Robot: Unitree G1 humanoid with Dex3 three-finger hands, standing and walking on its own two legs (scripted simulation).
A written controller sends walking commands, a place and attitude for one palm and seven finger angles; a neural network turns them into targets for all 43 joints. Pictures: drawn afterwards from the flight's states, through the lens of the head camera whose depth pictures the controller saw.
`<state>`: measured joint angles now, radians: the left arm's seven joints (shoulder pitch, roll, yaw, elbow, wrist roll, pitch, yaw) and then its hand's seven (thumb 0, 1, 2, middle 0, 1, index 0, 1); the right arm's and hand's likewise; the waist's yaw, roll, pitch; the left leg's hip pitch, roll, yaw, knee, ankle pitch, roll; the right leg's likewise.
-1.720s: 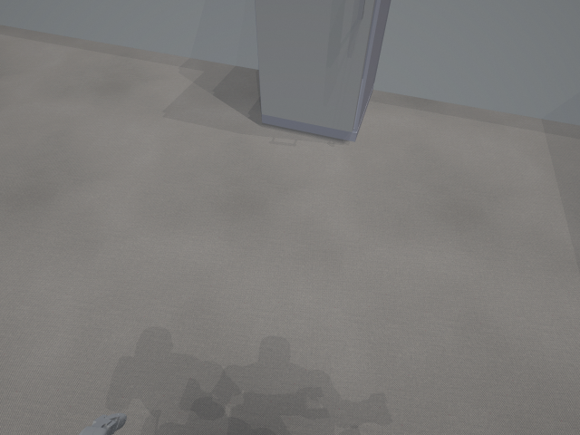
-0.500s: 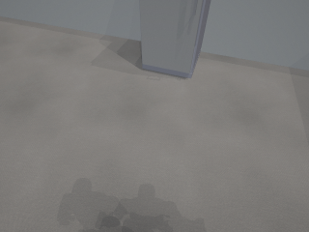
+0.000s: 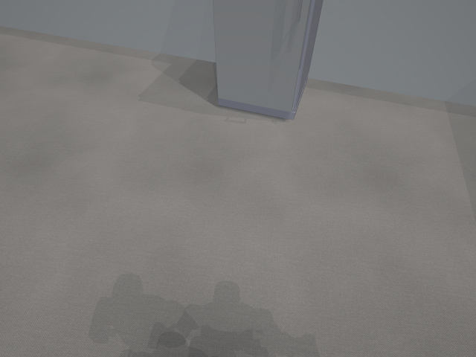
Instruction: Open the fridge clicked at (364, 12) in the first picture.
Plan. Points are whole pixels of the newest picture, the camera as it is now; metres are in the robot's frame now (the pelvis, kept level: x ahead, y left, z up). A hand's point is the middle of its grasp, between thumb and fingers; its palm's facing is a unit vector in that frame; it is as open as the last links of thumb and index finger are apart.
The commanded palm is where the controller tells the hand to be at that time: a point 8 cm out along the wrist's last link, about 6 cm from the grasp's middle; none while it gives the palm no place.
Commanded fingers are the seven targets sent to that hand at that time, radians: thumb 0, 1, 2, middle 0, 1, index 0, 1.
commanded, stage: look at it before walking up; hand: right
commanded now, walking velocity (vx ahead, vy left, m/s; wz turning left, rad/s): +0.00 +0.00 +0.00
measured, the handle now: out of the picture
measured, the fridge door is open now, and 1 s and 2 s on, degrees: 0 0 0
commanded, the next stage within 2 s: walk to a spot facing it in 0.52 s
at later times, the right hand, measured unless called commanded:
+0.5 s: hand out of the picture +0.07 -0.25 -0.16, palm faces -0.03 +0.95 -0.32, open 7.4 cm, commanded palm none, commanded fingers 0.00 -0.90 -0.90 0.20 0.30 0.20 0.30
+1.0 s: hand out of the picture +0.03 -0.18 -0.19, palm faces +0.04 +0.99 -0.17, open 7.4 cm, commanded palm none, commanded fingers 0.00 -0.90 -0.90 0.20 0.30 0.20 0.30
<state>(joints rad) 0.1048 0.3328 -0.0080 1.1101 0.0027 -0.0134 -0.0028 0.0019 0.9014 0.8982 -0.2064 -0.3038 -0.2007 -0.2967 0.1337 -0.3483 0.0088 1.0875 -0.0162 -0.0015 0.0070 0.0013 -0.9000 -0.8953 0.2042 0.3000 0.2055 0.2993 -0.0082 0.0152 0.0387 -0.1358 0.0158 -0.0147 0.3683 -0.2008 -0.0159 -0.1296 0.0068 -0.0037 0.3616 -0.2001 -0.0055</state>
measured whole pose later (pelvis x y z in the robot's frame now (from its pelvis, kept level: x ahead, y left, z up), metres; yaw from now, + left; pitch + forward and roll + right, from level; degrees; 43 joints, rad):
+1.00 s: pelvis +0.07 +0.00 -0.02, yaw +1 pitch +0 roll +2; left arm 0.31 0.20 0.01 1.13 0.01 0.00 -0.01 0.00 0.90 0.90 -0.20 -0.30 -0.20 -0.30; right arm 0.39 -0.18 -0.02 1.11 -0.03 -0.04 0.01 0.00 -0.90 -0.90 0.20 0.30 0.20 0.30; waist -0.03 -0.01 0.00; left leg -0.12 -0.02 -0.02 0.51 -0.39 0.00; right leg -0.28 -0.05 -0.06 0.81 -0.50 0.00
